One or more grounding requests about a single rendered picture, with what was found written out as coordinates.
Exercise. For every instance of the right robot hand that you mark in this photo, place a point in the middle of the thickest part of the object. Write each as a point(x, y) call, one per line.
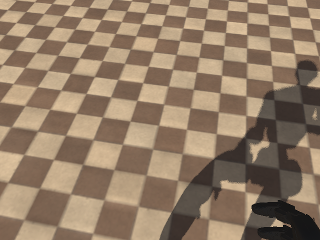
point(303, 227)

